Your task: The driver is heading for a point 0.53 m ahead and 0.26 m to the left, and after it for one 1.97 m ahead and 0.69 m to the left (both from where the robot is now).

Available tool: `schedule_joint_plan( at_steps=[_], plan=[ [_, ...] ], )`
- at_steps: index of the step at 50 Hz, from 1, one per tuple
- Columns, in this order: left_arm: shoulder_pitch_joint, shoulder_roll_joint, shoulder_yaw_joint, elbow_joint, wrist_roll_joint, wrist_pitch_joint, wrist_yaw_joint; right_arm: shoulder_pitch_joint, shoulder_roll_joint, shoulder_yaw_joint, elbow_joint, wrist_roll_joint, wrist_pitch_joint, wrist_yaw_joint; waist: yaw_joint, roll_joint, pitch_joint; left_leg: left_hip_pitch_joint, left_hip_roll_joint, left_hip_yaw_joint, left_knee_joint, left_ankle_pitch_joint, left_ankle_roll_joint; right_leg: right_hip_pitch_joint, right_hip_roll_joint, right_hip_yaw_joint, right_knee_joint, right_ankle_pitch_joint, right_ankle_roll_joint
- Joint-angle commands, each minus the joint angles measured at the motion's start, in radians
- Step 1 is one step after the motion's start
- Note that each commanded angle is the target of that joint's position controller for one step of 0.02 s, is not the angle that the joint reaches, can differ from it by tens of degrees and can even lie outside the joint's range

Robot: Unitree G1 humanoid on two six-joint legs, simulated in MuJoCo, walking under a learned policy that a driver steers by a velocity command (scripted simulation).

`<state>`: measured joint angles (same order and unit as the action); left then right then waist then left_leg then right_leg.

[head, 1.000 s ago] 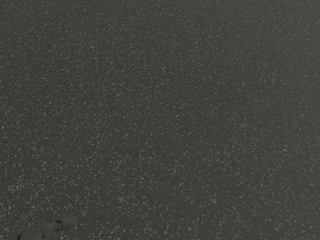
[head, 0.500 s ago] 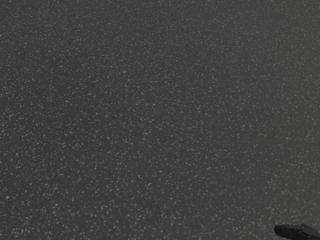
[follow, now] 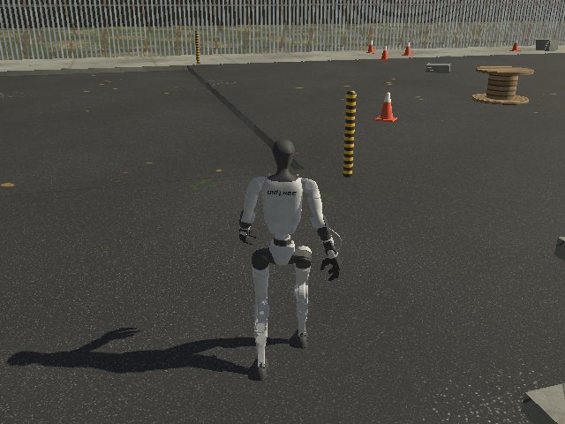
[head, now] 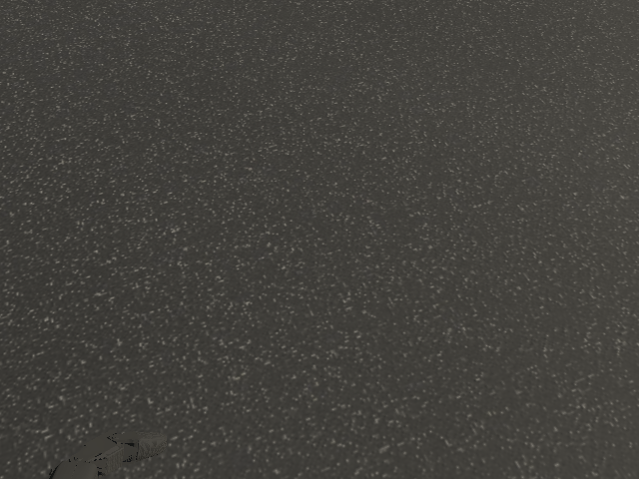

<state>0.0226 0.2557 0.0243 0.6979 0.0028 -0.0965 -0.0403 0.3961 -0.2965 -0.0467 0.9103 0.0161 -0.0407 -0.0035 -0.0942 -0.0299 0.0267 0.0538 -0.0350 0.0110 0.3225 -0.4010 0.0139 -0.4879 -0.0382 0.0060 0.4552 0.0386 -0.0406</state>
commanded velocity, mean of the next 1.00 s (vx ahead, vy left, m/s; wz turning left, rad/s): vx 0.09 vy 0.00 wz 0.50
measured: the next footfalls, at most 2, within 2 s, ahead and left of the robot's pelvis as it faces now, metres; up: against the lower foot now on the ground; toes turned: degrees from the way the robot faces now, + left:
left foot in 0.48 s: +0.16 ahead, +0.13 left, +0.00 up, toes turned +18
right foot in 0.96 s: +0.25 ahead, -0.08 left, +0.00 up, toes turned +36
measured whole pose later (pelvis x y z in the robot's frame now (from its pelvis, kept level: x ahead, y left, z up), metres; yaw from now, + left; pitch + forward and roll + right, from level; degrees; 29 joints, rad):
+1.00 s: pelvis +0.15 +0.00 +0.01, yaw +33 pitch +1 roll -1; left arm 0.11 0.30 0.08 0.83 0.02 -0.01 0.01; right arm 0.14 -0.34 -0.08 0.65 0.02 0.05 -0.03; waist -0.01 0.04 0.04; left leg -0.41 -0.11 -0.19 0.73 -0.42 0.01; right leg -0.27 0.03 0.04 0.49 -0.24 0.00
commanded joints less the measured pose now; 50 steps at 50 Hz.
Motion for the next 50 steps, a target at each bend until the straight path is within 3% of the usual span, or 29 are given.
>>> schedule_joint_plan(
  at_steps=[1, 2, 3, 4, 5, 6, 7, 10, 15, 19, 22, 23, 24, 25, 26, 27, 28, 29, 30, 32, 36, 43, 46, 47, 48, 49, 50],
  plan=[
    [0.336, 0.271, 0.088, 0.015, 0.044, -0.019, 0.02, -0.027, -0.09, -0.006, -0.096, -0.035, -0.011, -0.009, 0.193, -0.053, -0.322, -0.334, 0.084, -0.06, 0.569, 0.453, 0.025, 0.684, -0.221, 0.198, 0.086, 0.525, -0.127],
    [0.339, 0.277, 0.087, 0.015, 0.032, 0.0, 0.02, 0.139, -0.009, 0.019, -0.072, -0.017, -0.02, -0.003, 0.142, -0.274, -0.492, -0.615, -0.039, -0.083, 0.867, -0.294, -0.027, 0.936, -0.447, 0.501, 0.07, 0.61, -0.288],
    [0.322, 0.196, 0.07, -0.008, 0.017, 0.015, 0.023, 0.072, -0.144, -0.017, -0.06, 0.008, -0.017, -0.005, 0.188, -0.127, -0.463, -0.641, 0.007, -0.172, 0.947, -0.279, -0.033, 0.833, -0.391, 0.455, 0.025, 0.507, -0.252],
    [0.248, 0.162, 0.057, -0.012, 0.009, 0.021, 0.03, -0.021, -0.162, -0.031, -0.094, 0.027, -0.01, -0.009, 0.168, -0.107, -0.303, -0.71, 0.044, -0.135, 0.953, -0.228, -0.037, 0.709, -0.351, 0.315, -0.001, 0.479, -0.216],
    [0.189, 0.138, 0.05, -0.007, 0.006, 0.023, 0.033, -0.047, -0.141, -0.031, -0.095, 0.02, 0.003, -0.017, 0.136, -0.055, -0.219, -0.699, 0.083, -0.109, 0.915, -0.163, -0.052, 0.574, -0.306, 0.235, -0.041, 0.447, -0.194],
    [0.138, 0.116, 0.046, -0.004, 0.005, 0.024, 0.033, -0.047, -0.127, -0.037, -0.094, 0.01, 0.024, -0.023, 0.105, -0.055, -0.156, -0.655, 0.109, -0.098, 0.872, -0.112, -0.063, 0.447, -0.278, 0.169, -0.087, 0.385, -0.181],
    [0.101, 0.116, 0.047, 0.001, 0.018, 0.021, 0.031, -0.021, -0.104, -0.038, -0.094, 0.01, 0.048, -0.027, 0.071, -0.087, -0.129, -0.569, 0.121, -0.084, 0.855, -0.069, -0.074, 0.327, -0.257, 0.113, -0.136, 0.331, -0.175],
    [0.032, 0.134, 0.056, 0.012, 0.03, 0.016, 0.038, -0.022, -0.07, -0.041, -0.127, 0.002, 0.087, -0.037, 0.039, -0.104, -0.09, -0.525, 0.123, -0.052, 0.779, 0.012, -0.094, 0.209, -0.26, 0.02, -0.217, 0.245, -0.205],
    [0.022, 0.17, 0.069, 0.042, 0.016, 0.041, 0.067, -0.135, -0.066, -0.042, -0.194, -0.006, 0.092, -0.013, 0.072, -0.072, -0.098, -0.49, 0.144, -0.025, 0.557, 0.182, -0.071, 0.254, -0.266, -0.077, -0.24, 0.083, -0.194],
    [0.044, 0.205, 0.082, 0.066, -0.004, 0.07, 0.063, -0.209, -0.09, -0.053, -0.248, -0.006, 0.104, 0.009, 0.096, -0.065, -0.079, -0.484, 0.128, 0.013, 0.444, 0.121, -0.043, 0.339, -0.306, -0.081, -0.191, 0.028, -0.177],
    [0.035, 0.218, 0.09, 0.077, -0.029, 0.086, 0.06, -0.2, -0.092, -0.062, -0.264, -0.006, 0.111, 0.021, 0.071, -0.068, -0.077, -0.41, 0.095, 0.056, 0.272, 0.15, 0.0, 0.378, -0.306, -0.101, -0.084, 0.032, -0.118],
    [0.065, 0.201, 0.088, 0.093, -0.035, 0.09, 0.058, -0.18, -0.106, -0.07, -0.261, -0.011, 0.109, 0.017, 0.063, -0.044, -0.082, -0.337, 0.072, 0.055, 0.18, 0.245, 0.026, 0.358, -0.273, -0.128, -0.01, -0.009, -0.071],
    [0.128, 0.165, 0.081, 0.114, -0.018, 0.091, 0.053, -0.135, -0.177, -0.095, -0.254, -0.011, 0.105, 0.003, 0.066, 0.084, -0.105, -0.211, 0.114, -0.049, 0.093, 0.536, 0.072, 0.283, -0.193, -0.193, 0.158, -0.119, 0.006],
    [0.104, 0.113, 0.064, 0.072, 0.033, 0.088, 0.047, -0.11, -0.299, -0.12, -0.27, -0.015, 0.102, -0.019, 0.091, 0.38, -0.111, -0.035, 0.348, -0.389, 0.09, 0.939, 0.226, -0.028, -0.032, -0.256, 0.468, -0.592, 0.111],
    [0.026, 0.131, 0.066, 0.047, 0.027, 0.087, 0.053, -0.089, -0.271, -0.105, -0.283, -0.044, 0.077, -0.008, 0.028, 0.298, -0.192, -0.037, 0.429, -0.525, 0.06, 0.907, 0.374, -0.134, 0.04, -0.055, 0.686, -0.76, 0.128],
    [-0.004, 0.157, 0.075, 0.046, 0.001, 0.091, 0.055, -0.106, -0.242, -0.097, -0.281, -0.04, 0.054, 0.002, 0.028, 0.191, -0.187, -0.041, 0.383, -0.439, 0.049, 0.863, 0.351, -0.167, 0.022, 0.015, 0.759, -0.704, 0.112],
    [0.004, 0.15, 0.076, 0.052, -0.011, 0.092, 0.061, -0.153, -0.223, -0.094, -0.281, -0.024, 0.04, -0.002, 0.056, 0.152, -0.158, -0.059, 0.33, -0.367, 0.054, 0.779, 0.293, -0.187, 0.004, 0.036, 0.743, -0.616, 0.097],
    [0.009, 0.156, 0.08, 0.064, -0.004, 0.093, 0.071, -0.196, -0.19, -0.085, -0.288, -0.007, 0.038, -0.008, 0.072, 0.117, -0.143, -0.076, 0.301, -0.339, 0.053, 0.717, 0.25, -0.195, -0.01, 0.05, 0.705, -0.551, 0.094],
    [0.009, 0.169, 0.085, 0.064, 0.003, 0.095, 0.077, -0.23, -0.172, -0.077, -0.296, 0.0, 0.043, -0.017, 0.09, 0.123, -0.137, -0.114, 0.282, -0.319, 0.045, 0.703, 0.232, -0.162, -0.01, 0.055, 0.681, -0.503, 0.096],
    [0.032, 0.155, 0.084, 0.069, -0.001, 0.094, 0.076, -0.238, -0.171, -0.073, -0.308, -0.011, 0.05, -0.027, 0.105, 0.141, -0.159, -0.138, 0.258, -0.305, 0.039, 0.72, 0.231, -0.105, 0.017, 0.052, 0.645, -0.442, 0.105],
    [0.014, 0.127, 0.073, 0.066, -0.006, 0.094, 0.074, -0.225, -0.192, -0.082, -0.311, -0.006, 0.058, -0.037, 0.087, 0.146, -0.153, -0.145, 0.237, -0.332, 0.038, 0.605, 0.227, -0.052, 0.04, 0.067, 0.437, -0.399, 0.127],
    [0.027, 0.149, 0.077, 0.063, -0.014, 0.081, 0.054, -0.26, -0.196, -0.082, -0.321, -0.007, 0.074, -0.026, 0.075, 0.195, -0.118, -0.226, 0.206, -0.462, 0.047, 0.434, 0.211, 0.093, 0.074, 0.081, 0.211, -0.403, 0.112],
    [0.106, 0.152, 0.083, 0.082, -0.014, 0.066, 0.041, -0.3, -0.187, -0.076, -0.332, 0.007, 0.085, -0.029, 0.123, 0.192, -0.125, -0.247, 0.159, -0.487, 0.109, 0.437, 0.16, 0.231, 0.077, 0.06, -0.04, -0.26, 0.08],
    [0.14, 0.184, 0.093, 0.092, -0.006, 0.065, 0.042, -0.288, -0.166, -0.069, -0.334, 0.008, 0.087, -0.033, 0.127, 0.154, -0.134, -0.312, 0.116, -0.458, 0.16, 0.335, 0.114, 0.332, 0.009, 0.096, -0.113, -0.164, 0.052],
    [0.149, 0.252, 0.106, 0.085, 0.01, 0.072, 0.049, -0.237, -0.109, -0.055, -0.332, -0.003, 0.087, -0.031, 0.089, -0.055, -0.152, -0.445, 0.006, -0.32, 0.366, 0.04, 0.054, 0.442, -0.203, 0.283, -0.148, -0.055, -0.026],
    [0.124, 0.293, 0.11, 0.082, 0.041, 0.077, 0.049, -0.233, -0.143, -0.069, -0.362, 0.004, 0.078, -0.03, 0.07, -0.258, -0.09, -0.626, -0.111, -0.16, 0.563, -0.249, 0.001, 0.381, -0.362, 0.502, -0.18, 0.083, -0.206],
    [0.077, 0.24, 0.096, 0.052, 0.04, 0.073, 0.054, -0.211, -0.218, -0.09, -0.342, -0.009, 0.071, -0.028, 0.071, -0.173, -0.08, -0.63, -0.033, -0.186, 0.754, -0.221, -0.032, 0.341, -0.389, 0.485, -0.18, 0.077, -0.255]
  ],
)
Velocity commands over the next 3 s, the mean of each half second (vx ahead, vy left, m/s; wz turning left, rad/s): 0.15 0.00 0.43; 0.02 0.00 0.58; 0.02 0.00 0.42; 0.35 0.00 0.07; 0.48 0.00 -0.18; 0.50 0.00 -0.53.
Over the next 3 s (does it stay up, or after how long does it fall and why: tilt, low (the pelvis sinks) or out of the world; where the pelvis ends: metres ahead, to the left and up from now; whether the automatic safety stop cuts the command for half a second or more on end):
stays up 0.69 0.42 0.00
